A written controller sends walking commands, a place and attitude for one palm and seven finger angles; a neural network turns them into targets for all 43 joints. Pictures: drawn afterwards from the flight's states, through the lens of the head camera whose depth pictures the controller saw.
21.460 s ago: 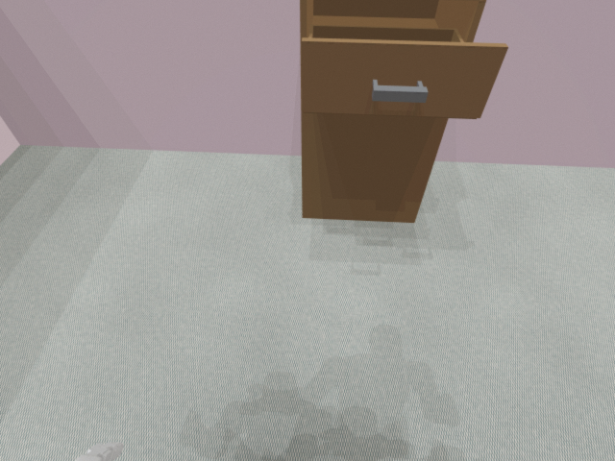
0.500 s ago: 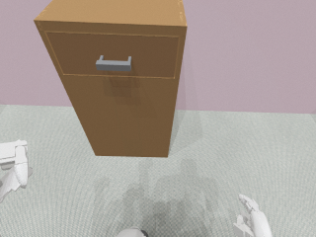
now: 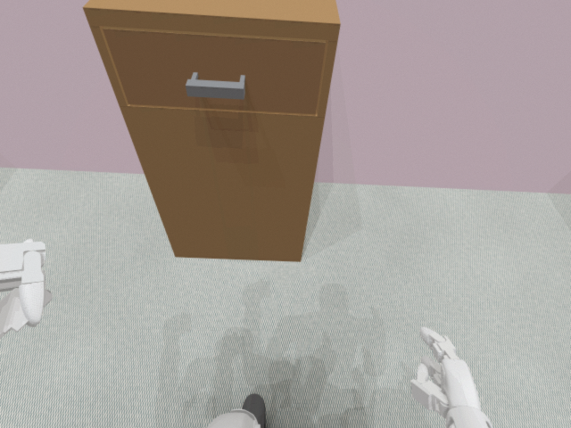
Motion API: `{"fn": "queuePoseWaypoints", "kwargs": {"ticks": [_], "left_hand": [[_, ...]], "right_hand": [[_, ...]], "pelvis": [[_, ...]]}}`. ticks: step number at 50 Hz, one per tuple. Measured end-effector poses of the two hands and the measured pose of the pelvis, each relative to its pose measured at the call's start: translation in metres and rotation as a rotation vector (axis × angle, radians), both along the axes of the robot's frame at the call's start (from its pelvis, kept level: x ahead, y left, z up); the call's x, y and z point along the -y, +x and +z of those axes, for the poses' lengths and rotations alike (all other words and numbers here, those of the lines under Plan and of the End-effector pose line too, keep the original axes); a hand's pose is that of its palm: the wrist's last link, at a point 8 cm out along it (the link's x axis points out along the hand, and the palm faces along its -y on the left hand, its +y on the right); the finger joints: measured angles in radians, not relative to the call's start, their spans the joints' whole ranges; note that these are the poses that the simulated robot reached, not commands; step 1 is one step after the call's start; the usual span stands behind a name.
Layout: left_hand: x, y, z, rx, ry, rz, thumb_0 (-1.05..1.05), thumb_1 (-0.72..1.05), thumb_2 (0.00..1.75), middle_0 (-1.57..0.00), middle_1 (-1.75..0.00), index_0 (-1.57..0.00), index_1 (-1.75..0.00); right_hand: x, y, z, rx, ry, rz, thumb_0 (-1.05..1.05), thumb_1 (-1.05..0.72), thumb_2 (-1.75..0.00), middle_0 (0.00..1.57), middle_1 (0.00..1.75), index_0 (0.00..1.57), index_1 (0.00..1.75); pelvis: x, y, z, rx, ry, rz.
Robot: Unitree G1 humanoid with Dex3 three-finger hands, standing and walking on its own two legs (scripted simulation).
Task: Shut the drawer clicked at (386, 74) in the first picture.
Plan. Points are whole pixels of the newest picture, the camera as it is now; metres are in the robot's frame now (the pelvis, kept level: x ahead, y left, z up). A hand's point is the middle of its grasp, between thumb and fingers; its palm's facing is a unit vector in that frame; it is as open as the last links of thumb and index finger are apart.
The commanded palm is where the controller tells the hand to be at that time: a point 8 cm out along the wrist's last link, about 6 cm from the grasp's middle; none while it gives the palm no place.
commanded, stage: stop stepping back and stand still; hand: left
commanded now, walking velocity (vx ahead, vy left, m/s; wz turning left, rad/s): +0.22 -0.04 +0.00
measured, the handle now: (217, 83) +0.78 +0.19 +0.05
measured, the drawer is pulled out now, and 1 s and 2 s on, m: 0.00 0.00 0.00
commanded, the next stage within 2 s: let the arm hang, fingers relaxed in 0.64 s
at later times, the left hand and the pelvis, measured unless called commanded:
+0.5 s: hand (1, 382) +0.13 +0.24 +0.18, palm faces +0.28 -0.83 -0.47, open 3.3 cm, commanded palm +0.08 +0.29 +0.19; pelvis -0.06 +0.01 +0.01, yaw -3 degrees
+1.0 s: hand out of the picture +0.05 +0.20 -0.16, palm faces -0.01 -0.98 -0.19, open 3.1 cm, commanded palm none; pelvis -0.06 +0.03 +0.00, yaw +0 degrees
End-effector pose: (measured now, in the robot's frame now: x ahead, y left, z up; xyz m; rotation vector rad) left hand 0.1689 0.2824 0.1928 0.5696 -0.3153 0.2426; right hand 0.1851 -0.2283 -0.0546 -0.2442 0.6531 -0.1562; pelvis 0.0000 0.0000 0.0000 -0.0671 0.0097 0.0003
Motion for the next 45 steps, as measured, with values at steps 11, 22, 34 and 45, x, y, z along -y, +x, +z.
{"fn": "queuePoseWaypoints", "kwargs": {"ticks": [11, 22, 34, 45], "left_hand": [[-0.016, -0.058, -0.007, 0.041, -0.117, 0.082, 0.01, 0.88, 0.9, -1.41, -1.6, -1.41, -1.6], [0.0, -0.065, 0.002, -0.043, -0.048, 0.002, 0.02, 0.89, 0.9, -1.41, -1.6, -1.41, -1.6], [-0.021, -0.067, -0.011, -0.027, -0.103, 0.087, 0.02, 0.88, 0.9, -1.41, -1.6, -1.41, -1.6], [-0.015, -0.051, -0.224, -0.874, -0.343, 0.179, 0.01, 0.9, 0.9, -1.32, -1.52, -1.32, -1.52]], "right_hand": [[-0.001, -0.08, -0.008, -0.083, -0.048, -0.045, 0.01, -0.91, -0.9, 0.2, 0.3, 0.2, 0.3], [-0.018, -0.127, -0.008, -0.084, 0.048, -0.066, 0.02, -0.9, -0.9, 0.2, 0.3, 0.2, 0.3], [0.001, -0.125, -0.015, -0.11, -0.008, -0.118, 0.02, -0.91, -0.9, 0.2, 0.3, 0.2, 0.3], [-0.007, -0.112, -0.049, -0.247, 0.053, -0.028, 0.01, -0.91, -0.9, 0.2, 0.3, 0.2, 0.3]], "pelvis": [[-0.018, -0.034, 0.001, 0.0, 0.031, -0.008], [-0.014, -0.06, 0.012, 0.015, 0.048, -0.037], [-0.024, -0.053, 0.007, 0.045, 0.052, -0.043], [-0.028, -0.057, -0.002, 0.011, 0.051, -0.005]]}}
